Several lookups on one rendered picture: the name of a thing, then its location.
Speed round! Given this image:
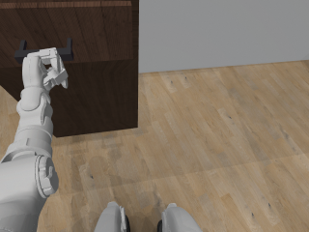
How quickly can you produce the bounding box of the robot left forearm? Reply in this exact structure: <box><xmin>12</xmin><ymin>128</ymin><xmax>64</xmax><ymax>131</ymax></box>
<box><xmin>0</xmin><ymin>87</ymin><xmax>53</xmax><ymax>163</ymax></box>

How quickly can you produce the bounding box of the cabinet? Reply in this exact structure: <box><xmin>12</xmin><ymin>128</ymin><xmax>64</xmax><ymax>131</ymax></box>
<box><xmin>0</xmin><ymin>0</ymin><xmax>139</xmax><ymax>138</ymax></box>

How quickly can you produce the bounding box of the robot left hand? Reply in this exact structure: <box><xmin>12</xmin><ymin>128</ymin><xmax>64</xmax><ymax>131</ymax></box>
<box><xmin>22</xmin><ymin>47</ymin><xmax>69</xmax><ymax>94</ymax></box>

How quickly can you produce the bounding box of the handle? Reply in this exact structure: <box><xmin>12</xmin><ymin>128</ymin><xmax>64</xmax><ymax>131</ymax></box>
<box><xmin>14</xmin><ymin>38</ymin><xmax>74</xmax><ymax>65</ymax></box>

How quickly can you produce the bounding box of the right robot shin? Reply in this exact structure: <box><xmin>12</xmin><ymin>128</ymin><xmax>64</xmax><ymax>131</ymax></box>
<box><xmin>162</xmin><ymin>203</ymin><xmax>177</xmax><ymax>232</ymax></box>

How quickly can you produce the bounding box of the drawer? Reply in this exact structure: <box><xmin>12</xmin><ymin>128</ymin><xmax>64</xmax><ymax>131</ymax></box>
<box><xmin>0</xmin><ymin>0</ymin><xmax>133</xmax><ymax>68</ymax></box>

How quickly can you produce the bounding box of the left robot upper arm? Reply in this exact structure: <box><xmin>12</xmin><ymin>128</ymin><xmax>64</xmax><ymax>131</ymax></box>
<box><xmin>0</xmin><ymin>155</ymin><xmax>59</xmax><ymax>232</ymax></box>

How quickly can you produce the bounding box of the left robot thigh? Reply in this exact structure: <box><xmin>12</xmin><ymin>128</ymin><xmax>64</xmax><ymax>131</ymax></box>
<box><xmin>94</xmin><ymin>205</ymin><xmax>126</xmax><ymax>232</ymax></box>

